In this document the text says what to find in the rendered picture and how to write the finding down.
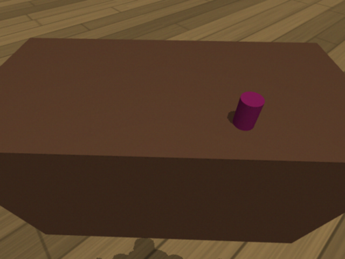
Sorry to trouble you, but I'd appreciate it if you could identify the can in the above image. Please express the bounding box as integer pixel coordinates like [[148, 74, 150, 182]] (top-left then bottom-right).
[[233, 92, 265, 131]]

